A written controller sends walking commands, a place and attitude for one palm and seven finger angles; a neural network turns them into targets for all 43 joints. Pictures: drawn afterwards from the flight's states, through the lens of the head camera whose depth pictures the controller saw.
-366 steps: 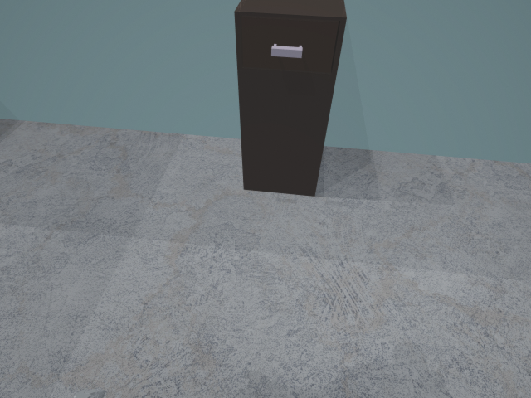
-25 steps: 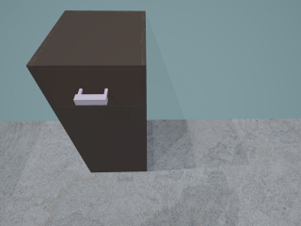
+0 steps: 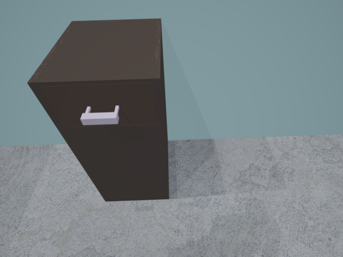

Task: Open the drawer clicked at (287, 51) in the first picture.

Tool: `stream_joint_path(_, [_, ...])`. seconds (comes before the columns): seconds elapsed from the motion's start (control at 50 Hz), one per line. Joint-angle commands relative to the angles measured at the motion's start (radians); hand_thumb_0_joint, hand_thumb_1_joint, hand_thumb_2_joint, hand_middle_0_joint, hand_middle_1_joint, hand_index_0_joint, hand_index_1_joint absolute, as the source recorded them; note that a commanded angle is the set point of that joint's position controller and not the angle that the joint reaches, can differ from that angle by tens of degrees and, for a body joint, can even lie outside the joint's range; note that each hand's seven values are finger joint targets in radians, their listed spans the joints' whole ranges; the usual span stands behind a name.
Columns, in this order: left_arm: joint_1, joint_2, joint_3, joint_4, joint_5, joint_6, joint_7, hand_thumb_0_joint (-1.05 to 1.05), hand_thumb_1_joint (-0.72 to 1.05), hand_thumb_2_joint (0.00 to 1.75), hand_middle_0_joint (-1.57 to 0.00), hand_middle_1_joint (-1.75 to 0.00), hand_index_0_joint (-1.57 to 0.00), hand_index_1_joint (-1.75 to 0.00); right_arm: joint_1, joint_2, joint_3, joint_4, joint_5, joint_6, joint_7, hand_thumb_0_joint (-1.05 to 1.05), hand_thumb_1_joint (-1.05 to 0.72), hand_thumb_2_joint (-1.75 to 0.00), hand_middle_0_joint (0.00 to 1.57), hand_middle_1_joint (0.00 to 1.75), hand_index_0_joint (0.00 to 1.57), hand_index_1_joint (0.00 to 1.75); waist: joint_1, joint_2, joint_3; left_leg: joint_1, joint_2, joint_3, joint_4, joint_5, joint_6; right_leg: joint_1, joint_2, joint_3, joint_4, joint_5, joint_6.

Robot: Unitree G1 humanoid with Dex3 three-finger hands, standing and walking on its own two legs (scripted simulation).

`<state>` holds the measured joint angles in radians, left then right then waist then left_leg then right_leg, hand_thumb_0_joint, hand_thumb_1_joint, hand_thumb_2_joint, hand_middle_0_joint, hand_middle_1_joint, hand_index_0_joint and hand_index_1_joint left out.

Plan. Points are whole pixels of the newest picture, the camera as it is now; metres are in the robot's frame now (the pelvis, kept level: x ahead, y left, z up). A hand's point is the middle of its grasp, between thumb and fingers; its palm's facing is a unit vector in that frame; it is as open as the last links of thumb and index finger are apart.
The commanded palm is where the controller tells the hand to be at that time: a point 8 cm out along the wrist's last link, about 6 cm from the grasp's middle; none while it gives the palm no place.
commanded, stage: raise the hand with hooked fingers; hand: left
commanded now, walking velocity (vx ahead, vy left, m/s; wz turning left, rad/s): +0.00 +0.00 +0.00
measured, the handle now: (101, 113) +0.52 +0.26 +0.01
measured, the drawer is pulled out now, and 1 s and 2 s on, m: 0.00 0.00 0.00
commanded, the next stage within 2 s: move the hooked fingers above the handle in 1.92 s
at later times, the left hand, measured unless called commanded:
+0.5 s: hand out of the picture +0.12 +0.22 -0.06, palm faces -0.02 -0.12 -0.99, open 8.9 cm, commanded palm +0.14 +0.23 +0.01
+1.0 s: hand (65, 209) +0.21 +0.24 +0.03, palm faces +0.09 -0.08 -0.99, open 11.9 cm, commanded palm +0.19 +0.24 +0.10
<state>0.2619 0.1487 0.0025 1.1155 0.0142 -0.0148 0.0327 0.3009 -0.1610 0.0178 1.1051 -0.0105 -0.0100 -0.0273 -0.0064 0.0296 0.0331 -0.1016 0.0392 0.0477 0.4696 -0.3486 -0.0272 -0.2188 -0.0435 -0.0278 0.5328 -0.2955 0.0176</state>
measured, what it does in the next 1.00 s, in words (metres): stands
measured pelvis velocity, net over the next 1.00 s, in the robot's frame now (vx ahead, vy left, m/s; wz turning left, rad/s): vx -0.04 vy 0.01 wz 0.01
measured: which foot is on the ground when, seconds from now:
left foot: down 0.00-1.00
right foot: down 0.00-1.00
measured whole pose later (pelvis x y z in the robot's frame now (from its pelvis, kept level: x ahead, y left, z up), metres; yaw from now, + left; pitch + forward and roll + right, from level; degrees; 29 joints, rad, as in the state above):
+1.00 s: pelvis -0.04 +0.01 -0.01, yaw +1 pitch +3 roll +1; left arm 0.20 0.38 -0.04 -0.02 1.02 0.02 0.29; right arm 0.19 -0.25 -0.02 0.64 -0.05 0.04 -0.02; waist 0.07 0.06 -0.02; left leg -0.31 0.02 0.04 0.62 -0.35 -0.01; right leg -0.41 -0.06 -0.02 0.64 -0.28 0.02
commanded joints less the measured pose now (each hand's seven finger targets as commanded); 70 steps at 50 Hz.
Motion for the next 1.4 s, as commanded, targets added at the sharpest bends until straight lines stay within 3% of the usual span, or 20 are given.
stream_joint_path(0.0, [0.157,0.157,0.028,0.011,0.0,-0.028,0.046,0.0,0.9,0.9,-0.2,-0.3,-0.2,-0.3,-0.045,-0.129,-0.044,-0.08,0.006,-0.021,0.0,0.0,-0.9,-0.9,0.2,0.3,0.2,0.3,0.056,-0.26,0.043,-0.195,0.073,0.002,0.169,0.321,0.014,0.079,-0.121,0.109,-0.067,0.848,-0.022])
stream_joint_path(0.02, [-0.651,0.457,0.0,-1.482,0.19,-0.206,0.048,0.0,0.88,0.89,-0.2,-0.32,-0.2,-0.32,-0.064,-0.266,-0.038,-0.402,0.049,-0.18,-0.047,0.0,-0.9,-0.9,0.2,0.3,0.2,0.3,-0.021,0.123,-0.446,0.056,-0.04,0.004,-0.003,0.47,0.072,0.148,-0.026,0.169,0.027,0.718,-0.069])
stream_joint_path(0.04, [-0.148,0.384,0.052,-1.194,0.208,-0.104,0.133,0.0,0.85,0.88,-0.2,-0.33,-0.2,-0.33,-0.096,-0.18,-0.063,-0.356,0.031,-0.267,-0.081,0.0,-0.9,-0.9,0.2,0.3,0.2,0.3,0.058,0.317,-0.429,0.102,-0.014,-0.005,-0.04,0.657,0.068,0.071,0.018,0.066,0.078,0.381,-0.082])
stream_joint_path(0.06, [0.065,0.184,-0.047,-1.087,0.215,0.05,0.183,0.0,0.83,0.87,-0.21,-0.34,-0.21,-0.34,-0.131,-0.144,-0.07,-0.356,0.064,-0.293,-0.079,0.0,-0.9,-0.9,0.2,0.3,0.2,0.3,0.031,0.233,-0.245,-0.027,0.0,-0.032,-0.05,0.591,0.024,-0.044,0.041,0.004,0.07,0.158,-0.067])
stream_joint_path(0.08, [0.05,0.12,-0.094,-1.099,0.284,0.059,0.185,0.0,0.81,0.86,-0.21,-0.36,-0.21,-0.36,-0.138,-0.161,-0.059,-0.362,0.056,-0.305,-0.074,0.0,-0.9,-0.9,0.2,0.3,0.2,0.3,0.011,0.109,-0.145,-0.091,-0.003,-0.017,-0.01,0.544,0.032,-0.089,0.043,-0.005,0.032,0.211,-0.057])
stream_joint_path(0.1, [-0.003,0.211,-0.056,-1.165,0.381,0.043,0.21,0.0,0.78,0.85,-0.21,-0.37,-0.21,-0.37,-0.183,-0.188,-0.064,-0.412,0.029,-0.304,-0.069,0.0,-0.9,-0.9,0.2,0.3,0.2,0.3,0.008,0.054,-0.081,-0.155,-0.031,-0.044,0.023,0.421,0.038,-0.138,0.043,0.033,0.015,0.212,-0.063])
stream_joint_path(0.12, [0.035,0.269,-0.007,-1.124,0.498,0.038,0.243,0.0,0.76,0.84,-0.21,-0.39,-0.21,-0.39,-0.152,-0.206,-0.069,-0.426,-0.002,-0.28,-0.062,0.0,-0.9,-0.9,0.2,0.3,0.2,0.3,0.002,-0.061,-0.137,-0.206,-0.043,-0.038,0.056,0.352,0.046,-0.168,0.046,0.017,0.029,0.163,-0.061])
stream_joint_path(0.14, [0.111,0.25,-0.007,-1.098,0.599,0.036,0.269,0.0,0.74,0.83,-0.21,-0.4,-0.21,-0.4,-0.155,-0.194,-0.077,-0.471,-0.02,-0.256,-0.053,0.0,-0.9,-0.9,0.2,0.3,0.2,0.3,0.025,-0.147,-0.145,-0.265,-0.053,-0.033,0.079,0.301,0.044,-0.193,0.051,0.017,0.035,0.098,-0.059])
stream_joint_path(0.18, [0.311,0.222,-0.013,-1.021,0.791,0.035,0.315,0.0,0.69,0.81,-0.22,-0.43,-0.22,-0.43,-0.183,-0.186,-0.096,-0.55,-0.038,-0.202,-0.015,0.0,-0.9,-0.9,0.2,0.3,0.2,0.3,0.087,-0.171,-0.17,-0.34,-0.072,-0.014,0.109,0.238,0.029,-0.19,0.058,0.05,0.055,0.009,-0.073])
stream_joint_path(0.22, [0.406,0.181,-0.044,-0.978,0.934,0.015,0.349,0.0,0.64,0.79,-0.22,-0.47,-0.22,-0.47,-0.224,-0.19,-0.103,-0.603,-0.054,-0.127,0.027,0.0,-0.9,-0.9,0.2,0.3,0.2,0.3,0.118,-0.232,-0.099,-0.441,-0.071,-0.005,0.132,0.16,0.022,-0.232,0.055,0.084,0.065,-0.008,-0.085])
stream_joint_path(0.26, [0.371,0.22,-0.018,-1.048,1.02,-0.024,0.373,0.0,0.6,0.77,-0.22,-0.5,-0.22,-0.5,-0.27,-0.195,-0.101,-0.652,-0.047,-0.076,0.064,0.0,-0.9,-0.9,0.2,0.3,0.2,0.3,0.138,-0.243,-0.139,-0.482,-0.081,-0.001,0.166,0.143,0.027,-0.213,0.047,0.121,0.093,0.037,-0.093])
stream_joint_path(0.32, [0.298,0.306,0.053,-1.18,1.114,-0.064,0.425,0.0,0.53,0.74,-0.23,-0.54,-0.23,-0.54,-0.301,-0.183,-0.097,-0.701,-0.047,-0.036,0.085,0.0,-0.9,-0.9,0.2,0.3,0.2,0.3,0.147,-0.127,-0.266,-0.461,-0.094,0.012,0.215,0.158,0.035,-0.197,0.043,0.126,0.154,0.114,-0.089])
stream_joint_path(0.46, [-0.21,0.386,0.08,-1.413,1.092,-0.056,0.533,0.0,0.36,0.67,-0.24,-0.64,-0.24,-0.64,-0.291,-0.156,-0.1,-0.709,-0.072,-0.014,0.031,0.0,-0.9,-0.9,0.2,0.3,0.2,0.3,0.02,-0.014,-0.342,-0.343,-0.094,-0.013,0.328,0.06,0.055,-0.379,0.034,0.134,0.149,-0.05,-0.064])
stream_joint_path(0.52, [-0.197,0.379,0.05,-1.361,1.073,-0.034,0.509,0.0,0.29,0.64,-0.24,-0.69,-0.24,-0.69,-0.297,-0.154,-0.088,-0.701,-0.072,-0.018,0.018,0.0,-0.9,-0.9,0.2,0.3,0.2,0.3,0.019,0.045,-0.349,-0.294,-0.085,-0.009,0.307,0.076,0.056,-0.354,0.037,0.078,0.143,-0.024,-0.064])
stream_joint_path(0.66, [-0.106,0.353,0.023,-1.24,1.002,0.095,0.337,0.0,0.13,0.57,-0.25,-0.8,-0.25,-0.8,-0.335,-0.155,-0.05,-0.686,-0.044,-0.003,-0.007,0.0,-0.9,-0.9,0.2,0.3,0.2,0.3,0.071,-0.031,-0.255,-0.318,-0.067,-0.015,0.151,0.127,0.049,-0.134,0.044,0.021,0.076,0.085,-0.054])
stream_joint_path(0.76, [-0.075,0.376,0.054,-1.297,0.996,0.07,0.262,0.0,0.01,0.52,-0.26,-0.87,-0.26,-0.87,-0.316,-0.157,-0.043,-0.685,-0.044,-0.005,-0.002,0.0,-0.9,-0.9,0.2,0.3,0.2,0.3,0.105,-0.055,-0.214,-0.293,-0.058,-0.021,0.072,0.164,0.046,-0.057,0.042,0.007,0.042,0.093,-0.059])
stream_joint_path(0.88, [-0.211,0.406,0.081,-1.381,1.008,0.021,0.302,0.0,-0.13,0.46,-0.27,-0.96,-0.27,-0.96,-0.292,-0.164,-0.062,-0.666,-0.043,-0.02,0.005,0.0,-0.9,-0.9,0.2,0.3,0.2,0.3,0.098,0.019,-0.26,-0.212,-0.059,-0.029,0.046,0.213,0.043,-0.046,0.043,-0.004,0.034,0.109,-0.062])
stream_joint_path(0.98, [-0.315,0.416,0.067,-1.367,0.996,0.047,0.301,0.0,-0.24,0.41,-0.28,-1.03,-0.28,-1.03,-0.292,-0.175,-0.074,-0.643,-0.03,-0.024,0.001,0.0,-0.9,-0.9,0.2,0.3,0.2,0.3,0.093,0.012,-0.273,-0.175,-0.063,-0.026,0.021,0.255,0.043,-0.012,0.039,-0.007,0.016,0.16,-0.06])
stream_joint_path(1.2, [-0.487,0.451,0.031,-1.31,0.979,0.121,0.147,0.0,-0.5,0.3,-0.3,-1.2,-0.3,-1.2,-0.329,-0.177,-0.051,-0.626,-0.003,0.009,-0.006,0.0,-0.9,-0.9,0.2,0.3,0.2,0.3,0.105,-0.007,-0.224,-0.116,-0.064,-0.009,-0.068,0.306,0.041,0.088,0.043,-0.012,-0.061,0.221,-0.057])
stream_joint_path(1.38, [-0.669,0.515,0.053,-1.277,0.943,0.12,0.045,0.0,-0.5,0.3,-0.3,-1.2,-0.3,-1.2,-0.341,-0.178,-0.034,-0.621,0.008,0.029,-0.013,0.0,-0.9,-0.9,0.2,0.3,0.2,0.3,0.096,-0.009,-0.249,-0.076,-0.073,0.003,-0.089,0.357,0.045,0.166,0.039,-0.004,-0.105,0.305,-0.049])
